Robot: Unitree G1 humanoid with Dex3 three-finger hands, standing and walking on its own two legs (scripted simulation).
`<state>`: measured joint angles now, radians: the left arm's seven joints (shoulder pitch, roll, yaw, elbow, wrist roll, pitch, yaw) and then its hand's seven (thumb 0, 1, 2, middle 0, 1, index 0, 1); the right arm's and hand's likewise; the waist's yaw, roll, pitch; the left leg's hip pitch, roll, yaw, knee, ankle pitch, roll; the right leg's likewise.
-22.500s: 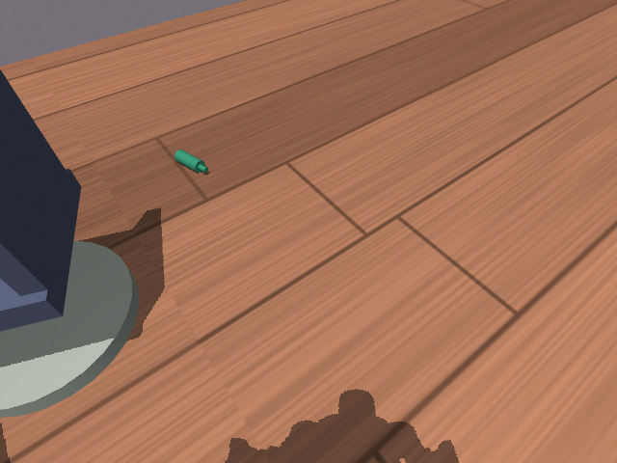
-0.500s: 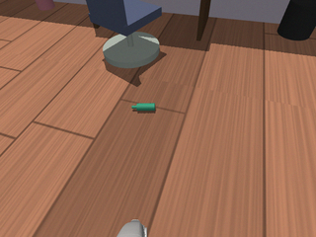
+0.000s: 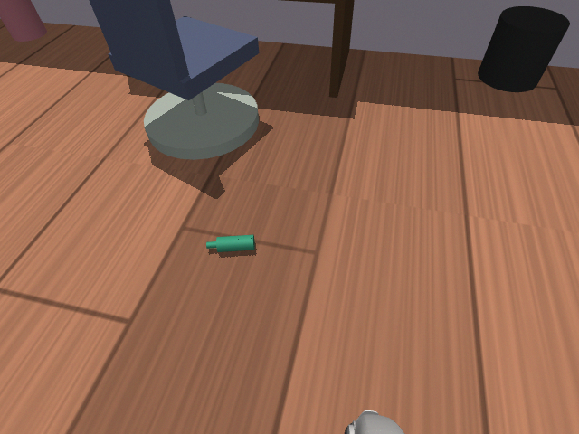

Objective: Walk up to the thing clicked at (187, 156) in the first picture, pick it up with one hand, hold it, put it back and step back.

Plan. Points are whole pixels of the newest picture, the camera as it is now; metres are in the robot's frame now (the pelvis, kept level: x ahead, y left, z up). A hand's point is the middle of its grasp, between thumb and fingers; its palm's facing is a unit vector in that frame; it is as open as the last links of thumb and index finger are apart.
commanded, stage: walk up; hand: left
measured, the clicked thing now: (230, 243) +0.92 +0.29 -0.73
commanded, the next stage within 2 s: none
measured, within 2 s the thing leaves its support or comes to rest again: neither
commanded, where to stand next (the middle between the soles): +0.54 +0.00 m, yaw +2 degrees
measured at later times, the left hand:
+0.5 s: hand (140, 402) +0.20 +0.26 -0.14, palm faces +0.04 -0.93 -0.37, open 7.4 cm
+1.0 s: hand (177, 274) +0.42 +0.24 -0.12, palm faces +0.02 -0.90 -0.44, open 7.4 cm
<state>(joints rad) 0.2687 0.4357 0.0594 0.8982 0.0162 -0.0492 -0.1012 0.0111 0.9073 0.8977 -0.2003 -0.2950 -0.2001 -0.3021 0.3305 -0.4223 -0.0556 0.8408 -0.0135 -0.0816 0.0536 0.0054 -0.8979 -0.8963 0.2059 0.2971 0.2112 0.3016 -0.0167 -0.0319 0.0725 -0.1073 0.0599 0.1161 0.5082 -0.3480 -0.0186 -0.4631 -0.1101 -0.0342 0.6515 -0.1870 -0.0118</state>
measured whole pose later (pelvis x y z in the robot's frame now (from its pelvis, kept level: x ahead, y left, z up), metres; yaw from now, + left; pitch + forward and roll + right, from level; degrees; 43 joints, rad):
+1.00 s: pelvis +0.37 -0.04 -0.01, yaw +2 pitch -3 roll +0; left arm 0.31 0.41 0.05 0.87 0.01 -0.10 -0.04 0.01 0.91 0.90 -0.20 -0.30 -0.20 -0.30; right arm 0.29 -0.44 -0.06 0.87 -0.01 -0.01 0.04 0.01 -0.90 -0.90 0.20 0.30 0.21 0.30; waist 0.02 0.06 0.08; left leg -0.37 0.03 0.00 1.05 -0.47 0.03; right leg -0.35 -0.05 -0.08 0.66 -0.26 -0.02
